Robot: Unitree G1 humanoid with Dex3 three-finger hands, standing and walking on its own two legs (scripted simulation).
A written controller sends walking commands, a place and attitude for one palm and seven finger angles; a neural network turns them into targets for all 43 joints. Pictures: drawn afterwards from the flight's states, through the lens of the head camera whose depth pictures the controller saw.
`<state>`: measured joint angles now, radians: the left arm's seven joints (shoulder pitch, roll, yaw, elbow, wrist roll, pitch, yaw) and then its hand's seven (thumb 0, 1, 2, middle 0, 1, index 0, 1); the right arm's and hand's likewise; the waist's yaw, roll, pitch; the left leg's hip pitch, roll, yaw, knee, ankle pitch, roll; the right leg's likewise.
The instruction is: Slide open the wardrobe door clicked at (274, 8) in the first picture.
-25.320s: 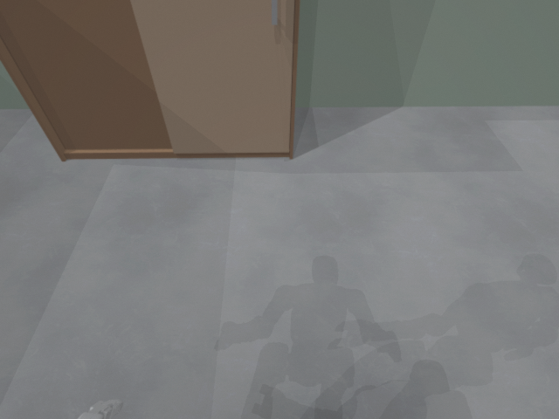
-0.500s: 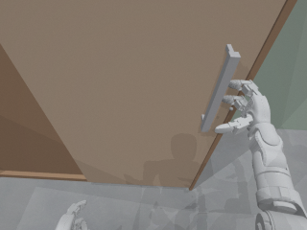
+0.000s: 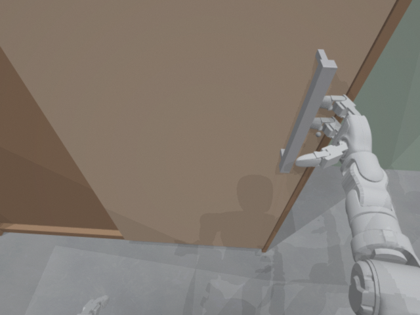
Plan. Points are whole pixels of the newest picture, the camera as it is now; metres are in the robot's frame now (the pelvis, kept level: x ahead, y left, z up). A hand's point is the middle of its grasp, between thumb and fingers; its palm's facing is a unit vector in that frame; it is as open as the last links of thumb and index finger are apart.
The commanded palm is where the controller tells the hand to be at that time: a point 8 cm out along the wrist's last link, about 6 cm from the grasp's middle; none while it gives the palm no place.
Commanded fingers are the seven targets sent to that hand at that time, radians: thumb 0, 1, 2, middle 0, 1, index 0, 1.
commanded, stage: slide the fingers in behind the handle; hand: right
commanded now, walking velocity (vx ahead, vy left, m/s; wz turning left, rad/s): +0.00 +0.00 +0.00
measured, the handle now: (299, 120) +0.48 -0.12 +0.12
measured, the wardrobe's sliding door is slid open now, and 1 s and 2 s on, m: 0.00 0.00 0.00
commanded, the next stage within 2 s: grip the handle and tug to test in 1.80 s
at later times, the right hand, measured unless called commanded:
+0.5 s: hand (312, 138) +0.43 -0.14 +0.13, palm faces -0.06 +1.00 +0.00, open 13.9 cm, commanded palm +0.40 -0.20 +0.13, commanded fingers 0.00 0.50 -0.30 0.30 1.20 0.30 1.20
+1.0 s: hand (306, 138) +0.42 -0.13 +0.13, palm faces -0.05 +1.00 +0.00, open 14.0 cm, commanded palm +0.39 -0.18 +0.13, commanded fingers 0.00 0.50 -0.30 0.30 1.20 0.30 1.20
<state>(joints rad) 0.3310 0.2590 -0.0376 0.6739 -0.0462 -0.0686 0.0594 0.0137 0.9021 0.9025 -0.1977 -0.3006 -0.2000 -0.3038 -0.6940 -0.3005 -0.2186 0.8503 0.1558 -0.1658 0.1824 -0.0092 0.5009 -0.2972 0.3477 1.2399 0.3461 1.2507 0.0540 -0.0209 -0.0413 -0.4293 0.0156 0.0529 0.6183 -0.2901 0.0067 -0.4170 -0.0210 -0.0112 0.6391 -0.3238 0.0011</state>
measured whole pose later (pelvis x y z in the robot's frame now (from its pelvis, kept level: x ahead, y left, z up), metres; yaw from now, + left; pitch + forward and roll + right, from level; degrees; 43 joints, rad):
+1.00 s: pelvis +0.01 +0.00 +0.00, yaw +1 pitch +5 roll +0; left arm 0.28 0.24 -0.03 0.63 -0.04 -0.06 0.04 0.01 0.90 0.90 -0.20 -0.30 -0.20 -0.30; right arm -0.53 -0.20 -0.16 0.59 0.15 -0.09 0.11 -0.01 0.50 -0.30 0.30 1.20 0.30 1.20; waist 0.03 -0.02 -0.06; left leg -0.38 0.01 0.04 0.60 -0.30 0.01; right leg -0.36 -0.02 -0.02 0.61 -0.33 0.00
